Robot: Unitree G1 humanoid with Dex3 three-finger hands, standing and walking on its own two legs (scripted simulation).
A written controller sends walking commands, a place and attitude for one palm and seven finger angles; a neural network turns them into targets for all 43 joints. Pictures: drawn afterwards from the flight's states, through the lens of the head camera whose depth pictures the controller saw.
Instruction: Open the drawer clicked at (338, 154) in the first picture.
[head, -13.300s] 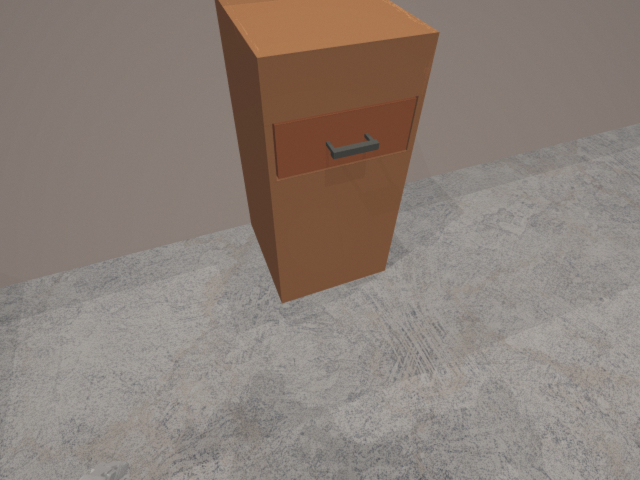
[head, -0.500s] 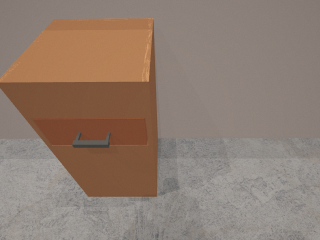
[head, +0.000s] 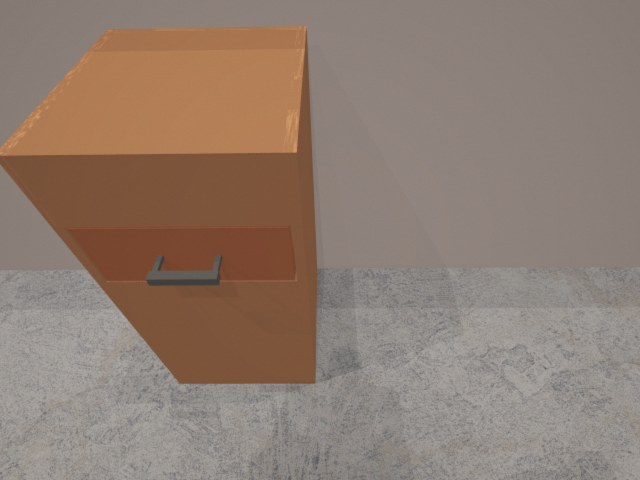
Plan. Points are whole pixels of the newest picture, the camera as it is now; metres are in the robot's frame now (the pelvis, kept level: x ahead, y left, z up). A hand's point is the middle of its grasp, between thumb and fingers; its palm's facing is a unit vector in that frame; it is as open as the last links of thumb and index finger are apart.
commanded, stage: shuffle to correct the standing spot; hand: left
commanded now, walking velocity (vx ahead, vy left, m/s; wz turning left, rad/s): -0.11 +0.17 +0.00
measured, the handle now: (186, 269) +0.47 +0.28 -0.10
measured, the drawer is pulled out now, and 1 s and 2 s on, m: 0.00 0.00 0.00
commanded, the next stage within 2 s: come to a stop and stand still in 0.06 s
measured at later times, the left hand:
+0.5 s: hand out of the picture -0.01 +0.22 -0.17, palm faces +0.03 -0.98 -0.20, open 7.3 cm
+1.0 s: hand out of the picture +0.00 +0.18 -0.19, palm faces +0.04 -0.99 -0.16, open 7.3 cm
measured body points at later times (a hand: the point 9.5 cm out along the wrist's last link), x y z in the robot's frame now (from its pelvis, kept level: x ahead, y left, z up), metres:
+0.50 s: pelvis -0.03 +0.04 +0.00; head -0.03 +0.04 +0.45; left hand -0.01 +0.28 -0.15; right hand -0.05 -0.16 -0.16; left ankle -0.04 +0.16 -0.74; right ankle -0.07 -0.05 -0.70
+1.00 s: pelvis +0.00 +0.01 -0.01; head -0.01 +0.03 +0.44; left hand +0.00 +0.23 -0.17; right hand +0.06 -0.24 -0.14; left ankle -0.03 +0.13 -0.74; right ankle -0.05 -0.06 -0.74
